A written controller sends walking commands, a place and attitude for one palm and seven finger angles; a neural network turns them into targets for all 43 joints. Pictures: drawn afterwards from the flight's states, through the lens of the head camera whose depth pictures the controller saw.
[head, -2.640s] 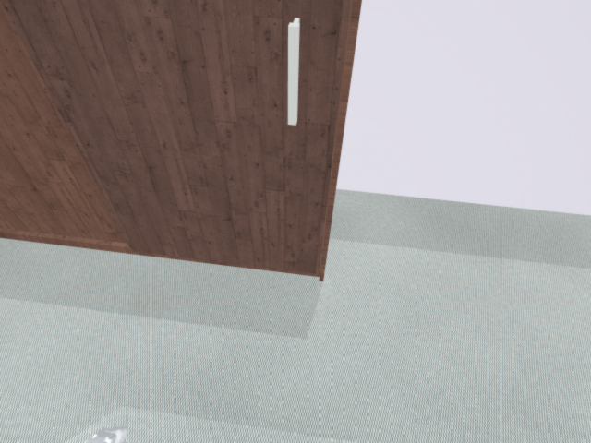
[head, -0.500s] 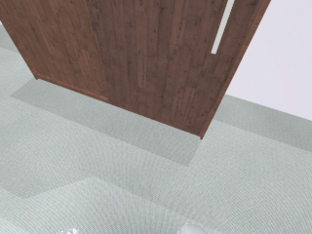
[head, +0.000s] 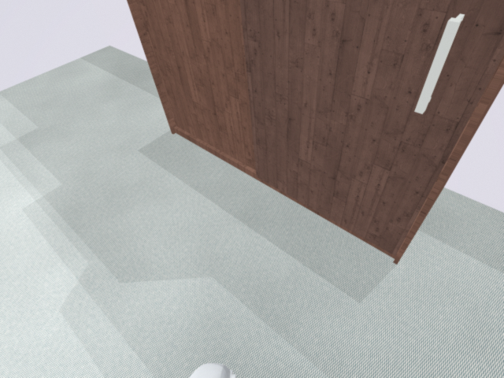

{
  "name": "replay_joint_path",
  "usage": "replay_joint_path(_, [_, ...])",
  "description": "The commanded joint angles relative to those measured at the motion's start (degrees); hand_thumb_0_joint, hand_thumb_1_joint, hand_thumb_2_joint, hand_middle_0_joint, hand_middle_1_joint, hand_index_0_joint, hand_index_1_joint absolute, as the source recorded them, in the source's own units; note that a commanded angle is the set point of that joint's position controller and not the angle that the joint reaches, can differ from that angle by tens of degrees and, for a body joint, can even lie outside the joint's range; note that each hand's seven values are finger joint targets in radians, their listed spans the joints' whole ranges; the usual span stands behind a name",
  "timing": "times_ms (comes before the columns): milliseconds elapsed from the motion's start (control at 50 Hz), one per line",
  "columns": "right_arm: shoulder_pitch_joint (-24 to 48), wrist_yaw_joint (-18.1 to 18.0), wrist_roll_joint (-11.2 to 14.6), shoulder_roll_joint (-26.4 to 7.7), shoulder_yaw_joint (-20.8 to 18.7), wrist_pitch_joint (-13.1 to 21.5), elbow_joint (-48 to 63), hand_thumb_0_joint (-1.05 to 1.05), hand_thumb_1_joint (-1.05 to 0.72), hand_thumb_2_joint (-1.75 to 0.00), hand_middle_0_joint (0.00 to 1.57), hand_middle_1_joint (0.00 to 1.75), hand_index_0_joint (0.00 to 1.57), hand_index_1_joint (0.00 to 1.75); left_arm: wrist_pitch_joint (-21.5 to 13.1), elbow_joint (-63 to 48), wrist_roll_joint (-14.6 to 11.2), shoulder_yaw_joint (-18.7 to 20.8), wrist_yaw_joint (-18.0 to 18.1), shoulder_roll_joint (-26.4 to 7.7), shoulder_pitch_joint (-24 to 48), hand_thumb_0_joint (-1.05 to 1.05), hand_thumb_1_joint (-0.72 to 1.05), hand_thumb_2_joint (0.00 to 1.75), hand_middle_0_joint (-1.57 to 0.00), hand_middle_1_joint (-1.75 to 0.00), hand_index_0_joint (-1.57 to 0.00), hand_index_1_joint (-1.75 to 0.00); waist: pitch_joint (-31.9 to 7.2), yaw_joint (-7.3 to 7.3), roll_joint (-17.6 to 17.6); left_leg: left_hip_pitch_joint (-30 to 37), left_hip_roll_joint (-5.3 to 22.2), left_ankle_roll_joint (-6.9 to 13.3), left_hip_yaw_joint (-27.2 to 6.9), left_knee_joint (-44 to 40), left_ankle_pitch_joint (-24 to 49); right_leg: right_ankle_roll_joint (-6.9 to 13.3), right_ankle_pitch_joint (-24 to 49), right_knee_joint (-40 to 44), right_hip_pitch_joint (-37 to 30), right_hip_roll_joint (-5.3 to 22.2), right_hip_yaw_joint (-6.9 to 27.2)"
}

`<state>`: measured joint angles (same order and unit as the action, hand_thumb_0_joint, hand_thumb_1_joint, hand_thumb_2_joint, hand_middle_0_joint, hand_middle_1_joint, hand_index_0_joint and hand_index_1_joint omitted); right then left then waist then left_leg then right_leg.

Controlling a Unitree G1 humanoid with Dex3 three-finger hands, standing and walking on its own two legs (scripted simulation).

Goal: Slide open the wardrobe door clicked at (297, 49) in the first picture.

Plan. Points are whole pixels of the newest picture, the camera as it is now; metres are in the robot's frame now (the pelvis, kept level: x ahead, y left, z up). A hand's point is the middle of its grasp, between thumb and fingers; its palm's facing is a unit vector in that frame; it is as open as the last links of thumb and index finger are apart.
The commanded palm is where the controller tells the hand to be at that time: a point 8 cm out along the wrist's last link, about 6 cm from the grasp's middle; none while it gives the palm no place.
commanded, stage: walk to a spot facing it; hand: right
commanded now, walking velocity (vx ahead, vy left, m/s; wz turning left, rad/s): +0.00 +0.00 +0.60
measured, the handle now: (438, 67) +0.77 -0.43 +0.10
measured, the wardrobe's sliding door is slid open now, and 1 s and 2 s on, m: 0.00 0.00 0.00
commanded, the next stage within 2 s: turn to face it in 1.34 s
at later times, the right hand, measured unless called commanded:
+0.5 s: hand out of the picture +0.14 -0.11 -0.15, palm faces -0.28 +0.93 -0.24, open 7.4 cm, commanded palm none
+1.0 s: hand (323, 290) +0.34 -0.13 -0.18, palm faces -0.48 +0.86 -0.18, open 7.4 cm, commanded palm none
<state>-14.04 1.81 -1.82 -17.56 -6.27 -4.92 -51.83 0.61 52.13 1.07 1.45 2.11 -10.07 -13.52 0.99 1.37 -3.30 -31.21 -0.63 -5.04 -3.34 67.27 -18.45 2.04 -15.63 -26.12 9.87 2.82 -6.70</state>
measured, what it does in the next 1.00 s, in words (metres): walks ahead, turning left: left foot, then right foot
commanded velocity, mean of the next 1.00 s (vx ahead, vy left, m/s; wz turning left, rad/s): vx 0.21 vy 0.00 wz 0.56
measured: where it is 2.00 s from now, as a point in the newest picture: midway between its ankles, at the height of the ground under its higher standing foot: (230, 364)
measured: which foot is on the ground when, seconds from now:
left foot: up 0.00-0.28, down 0.30-0.78, up 0.80-1.00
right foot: down 0.00-0.30, up 0.32-0.76, down 0.78-1.00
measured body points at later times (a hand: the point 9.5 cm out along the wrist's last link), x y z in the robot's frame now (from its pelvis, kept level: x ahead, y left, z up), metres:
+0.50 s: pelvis +0.02 +0.06 +0.00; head +0.02 +0.08 +0.45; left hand -0.03 +0.32 -0.15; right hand +0.16 -0.15 -0.13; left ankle -0.03 +0.15 -0.74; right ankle +0.08 -0.08 -0.67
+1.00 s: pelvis +0.21 +0.04 +0.00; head +0.24 +0.01 +0.45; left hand +0.12 +0.27 -0.12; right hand +0.36 -0.17 -0.16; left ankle +0.12 +0.16 -0.63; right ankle +0.25 -0.03 -0.74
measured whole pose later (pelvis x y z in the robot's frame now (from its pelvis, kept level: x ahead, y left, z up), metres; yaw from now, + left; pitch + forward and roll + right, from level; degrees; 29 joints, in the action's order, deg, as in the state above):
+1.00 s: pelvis +0.21 +0.04 +0.00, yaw +35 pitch -1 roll +2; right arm -18.1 1.9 -1.8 -14.5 -6.3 -1.8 -56.4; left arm -4.0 54.2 0.6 2.1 2.1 -8.3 -15.5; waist 1.3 1.6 -2.9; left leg -32.0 2.5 -1.6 1.3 70.5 -14.2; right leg 2.0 -15.0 -25.6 9.6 5.1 -14.3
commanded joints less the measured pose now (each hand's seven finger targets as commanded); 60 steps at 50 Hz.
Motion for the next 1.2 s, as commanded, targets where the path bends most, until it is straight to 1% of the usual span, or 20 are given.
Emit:
replay_joint_path(0, [3.9,0.2,0.5,-0.8,0.2,1.1,4.7,0.00,-0.90,-0.90,0.20,0.30,0.20,0.30,-1.8,-3.1,0.0,3.0,0.6,-11.2,-3.0,0.00,0.90,0.90,-0.20,-0.30,-0.20,-0.30,2.5,-2.34,11.9,-6.1,2.4,-0.4,1.6,-3.5,-0.9,6.0,13.3,10.1,-4.9,14.6,10.1])
replay_joint_path(180, [6.9,0.2,0.7,1.3,1.2,2.1,5.4,0.00,-0.90,-0.90,0.20,0.30,0.20,0.30,-1.3,-0.4,0.5,4.7,-0.3,-13.4,-5.0,0.00,0.90,0.90,-0.20,-0.30,-0.20,-0.30,-1.9,-3.84,15.5,6.8,2.7,2.4,7.6,-25.1,-6.1,5.9,25.8,2.7,-6.3,18.4,2.3])
replay_joint_path(240, [1.1,0.1,0.4,-0.5,0.6,3.2,3.6,0.00,-0.90,-0.90,0.20,0.30,0.20,0.30,-1.0,0.0,0.4,4.5,-1.0,-12.7,-4.9,0.00,0.90,0.90,-0.20,-0.30,-0.20,-0.30,-5.7,-0.56,9.8,23.5,1.0,4.8,9.6,-40.6,1.8,0.4,6.0,-6.9,2.8,16.5,-2.9])
replay_joint_path(260, [-4.1,-0.4,-0.1,-5.9,-0.3,4.0,2.2,0.00,-0.90,-0.90,0.20,0.30,0.20,0.30,-0.8,-0.9,-0.3,3.7,-1.6,-9.7,-5.4,0.00,0.90,0.90,-0.20,-0.30,-0.20,-0.30,-8.8,2.12,-3.7,36.5,11.4,8.5,-3.5,-48.4,-3.1,-3.5,-7.6,-20.5,15.2,12.2,-8.2])
replay_joint_path(280, [-7.6,-1.4,0.4,-12.4,-1.6,4.2,1.3,0.00,-0.90,-0.90,0.20,0.30,0.20,0.30,-0.6,-4.6,0.2,2.3,-2.0,-6.2,-0.5,0.00,0.90,0.90,-0.20,-0.30,-0.20,-0.30,-5.7,4.68,-18.7,38.1,23.5,14.6,-27.2,-53.9,-1.5,-6.4,-23.9,-35.7,32.0,3.9,-5.4])
replay_joint_path(300, [-9.3,-2.2,1.2,-11.5,-1.7,4.0,0.9,0.00,-0.90,-0.90,0.20,0.30,0.20,0.30,-0.4,-5.8,0.5,2.8,-1.8,-9.5,3.6,0.00,0.90,0.90,-0.20,-0.30,-0.20,-0.30,-4.1,5.73,-11.5,35.4,23.8,16.9,-25.5,-55.7,-6.4,-5.2,-19.4,-39.4,34.0,5.1,3.2])
replay_joint_path(320, [-6.9,-2.4,1.0,-9.4,-1.6,4.6,1.4,0.00,-0.90,-0.90,0.20,0.30,0.20,0.30,-0.6,-5.9,0.4,3.1,-2.3,-9.5,4.9,0.00,0.90,0.90,-0.20,-0.30,-0.20,-0.30,-1.3,4.52,-11.2,33.4,20.3,16.2,-22.9,-56.8,-10.4,-4.7,-13.4,-40.1,35.6,6.3,4.6])
replay_joint_path(400, [-1.0,-2.2,0.8,-4.4,0.4,6.6,1.9,0.00,-0.90,-0.90,0.20,0.30,0.20,0.30,-0.8,-2.7,1.0,3.6,-2.9,-8.7,1.9,0.00,0.90,0.90,-0.20,-0.30,-0.20,-0.30,2.6,-0.63,-3.0,23.1,14.0,14.4,-13.0,-55.6,-1.0,-6.5,-2.3,-36.4,27.7,6.3,4.2])
replay_joint_path(440, [-2.5,-1.8,0.7,-4.5,0.4,7.3,1.2,0.00,-0.90,-0.90,0.20,0.30,0.20,0.30,-0.9,-2.1,0.9,3.6,-3.2,-7.7,0.7,0.00,0.90,0.90,-0.20,-0.30,-0.20,-0.30,2.6,-1.05,-2.6,22.8,12.0,14.0,-10.8,-55.5,2.9,-7.0,0.3,-34.0,26.4,5.3,3.4])
replay_joint_path(640, [-7.9,-2.2,0.1,-4.7,0.7,8.2,-1.4,0.00,-0.90,-0.90,0.20,0.30,0.20,0.30,-2.8,-7.1,0.1,3.1,-3.7,-6.5,9.9,0.00,0.90,0.90,-0.20,-0.30,-0.20,-0.30,4.5,1.40,-4.9,24.0,12.5,15.0,-15.0,-54.0,6.0,-6.2,1.3,-16.5,22.5,2.7,3.4])
replay_joint_path(680, [-7.2,-2.3,0.1,-4.9,0.4,8.1,-1.2,0.00,-0.90,-0.90,0.20,0.30,0.20,0.30,-3.5,-6.9,-0.1,3.0,-3.4,-6.5,8.5,0.00,0.90,0.90,-0.20,-0.30,-0.20,-0.30,3.8,0.64,-5.6,21.4,12.2,14.6,-15.4,-51.0,10.5,-5.3,0.1,-10.8,14.7,1.4,3.0])
replay_joint_path(720, [-5.1,-2.2,0.5,-4.3,0.2,7.9,-1.0,0.00,-0.90,-0.90,0.20,0.30,0.20,0.30,-4.3,-3.7,-0.1,3.6,-2.2,-8.5,-0.9,0.00,0.90,0.90,-0.20,-0.30,-0.20,-0.30,0.3,-3.93,-1.8,14.4,7.8,11.9,-12.5,-40.6,14.5,-4.6,3.4,-1.3,-2.8,0.0,2.9])
replay_joint_path(740, [-5.6,-1.8,0.9,-1.8,0.3,7.9,-0.8,0.00,-0.90,-0.90,0.20,0.30,0.20,0.30,-4.6,-1.1,0.2,4.6,-1.4,-13.3,-9.7,0.00,0.90,0.90,-0.20,-0.30,-0.20,-0.30,-5.6,-7.45,8.3,8.0,2.5,9.8,-8.6,-27.0,10.9,-3.5,0.0,1.5,-16.6,6.4,8.7])
replay_joint_path(760, [-8.1,-1.1,1.6,1.8,0.9,7.6,0.1,0.00,-0.90,-0.90,0.20,0.30,0.20,0.30,-4.7,0.3,0.9,5.8,-1.1,-19.4,-16.6,0.00,0.90,0.90,-0.20,-0.30,-0.20,-0.30,-11.0,-8.46,25.2,-4.3,-4.2,6.0,1.2,-7.4,-13.8,0.7,-6.4,8.2,-24.7,24.9,30.1])
replay_joint_path(780, [-7.0,-1.1,1.0,0.4,0.8,7.4,0.5,0.00,-0.90,-0.90,0.20,0.30,0.20,0.30,-3.9,-0.1,0.5,5.0,-1.0,-18.8,-15.2,0.00,0.90,0.90,-0.20,-0.30,-0.20,-0.30,-8.6,-7.66,21.0,-6.5,-1.4,6.1,-1.3,1.1,-13.9,3.0,-14.1,13.3,-18.5,28.0,35.7])
replay_joint_path(820, [-4.6,-0.3,0.3,0.1,0.0,6.8,-0.7,0.00,-0.90,-0.90,0.20,0.30,0.20,0.30,-4.2,-1.8,0.3,3.5,-0.9,-12.2,-5.8,0.00,0.90,0.90,-0.20,-0.30,-0.20,-0.30,0.7,-4.29,14.7,-6.6,3.3,6.0,-0.1,6.8,-4.8,1.3,-18.3,16.5,-4.0,23.0,25.8])
replay_joint_path(880, [-6.2,0.7,-0.2,2.9,0.2,5.2,-2.0,0.00,-0.90,-0.90,0.20,0.30,0.20,0.30,-5.4,-0.6,0.0,1.9,-0.6,-6.9,-3.4,0.00,0.90,0.90,-0.20,-0.30,-0.20,-0.30,3.9,-0.62,11.7,-3.3,5.1,4.3,2.2,5.1,3.4,-2.4,7.1,14.2,1.4,16.9,7.7])
replay_joint_path(920, [-7.7,0.4,0.1,4.0,0.2,4.0,-2.5,0.00,-0.90,-0.90,0.20,0.30,0.20,0.30,-5.5,0.5,-0.3,1.7,-0.1,-5.9,-5.0,0.00,0.90,0.90,-0.20,-0.30,-0.20,-0.30,2.4,0.10,12.5,-2.8,4.8,3.4,3.0,5.8,5.5,-2.4,21.3,11.7,0.9,15.7,1.3])
replay_joint_path(980, [-6.6,0.2,0.0,4.9,-0.1,2.9,-1.5,0.00,-0.90,-0.90,0.20,0.30,0.20,0.30,-5.3,1.4,-0.3,2.0,0.2,-5.3,-6.0,0.00,0.90,0.90,-0.20,-0.30,-0.20,-0.30,2.2,0.62,10.7,-5.6,5.0,2.5,3.9,4.9,8.0,-1.6,29.0,10.4,-0.8,15.8,-2.8])
replay_joint_path(1180, [9.1,0.3,0.2,5.1,1.0,2.6,4.2,0.00,-0.90,-0.90,0.20,0.30,0.20,0.30,-3.1,4.3,0.7,3.2,-0.1,-8.1,-10.1,0.00,0.90,0.90,-0.20,-0.30,-0.20,-0.30,4.3,-3.68,11.2,-4.7,5.2,3.1,9.5,-19.1,4.1,4.4,34.5,5.3,-9.4,18.4,-7.5])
